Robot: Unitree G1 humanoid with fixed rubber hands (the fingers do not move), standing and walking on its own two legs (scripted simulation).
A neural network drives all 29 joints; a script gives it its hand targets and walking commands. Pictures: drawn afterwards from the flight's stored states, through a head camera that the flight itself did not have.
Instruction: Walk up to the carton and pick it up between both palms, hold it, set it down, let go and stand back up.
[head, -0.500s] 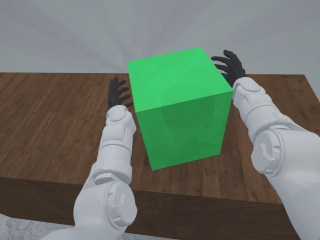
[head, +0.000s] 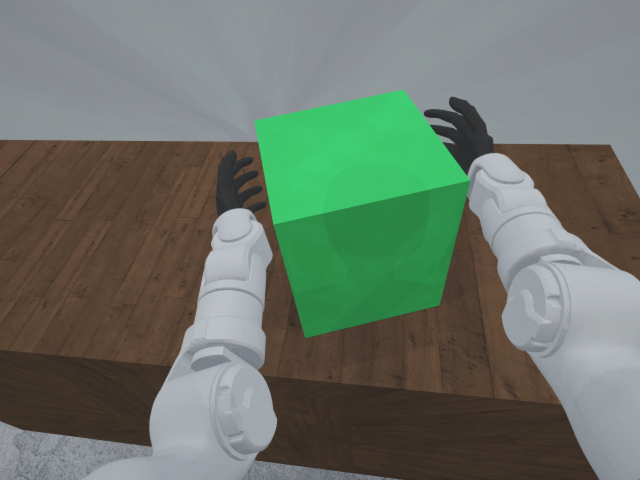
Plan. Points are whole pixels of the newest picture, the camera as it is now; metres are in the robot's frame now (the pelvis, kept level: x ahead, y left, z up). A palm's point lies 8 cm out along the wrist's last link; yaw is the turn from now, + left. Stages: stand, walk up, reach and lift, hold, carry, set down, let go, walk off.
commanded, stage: set down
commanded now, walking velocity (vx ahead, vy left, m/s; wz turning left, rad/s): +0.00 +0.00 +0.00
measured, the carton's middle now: (352, 218) +0.46 +0.00 +0.05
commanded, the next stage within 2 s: none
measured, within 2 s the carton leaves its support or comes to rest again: neither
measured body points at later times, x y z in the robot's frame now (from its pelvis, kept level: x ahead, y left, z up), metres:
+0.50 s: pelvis +0.00 +0.00 +0.00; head +0.06 -0.03 +0.44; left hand +0.42 +0.15 +0.10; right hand +0.50 -0.16 +0.12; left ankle +0.02 +0.16 -0.74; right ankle -0.04 -0.10 -0.74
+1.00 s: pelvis -0.02 -0.01 +0.00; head +0.06 -0.04 +0.44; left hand +0.35 +0.15 +0.08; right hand +0.45 -0.22 +0.06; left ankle +0.03 +0.16 -0.74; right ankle -0.04 -0.10 -0.74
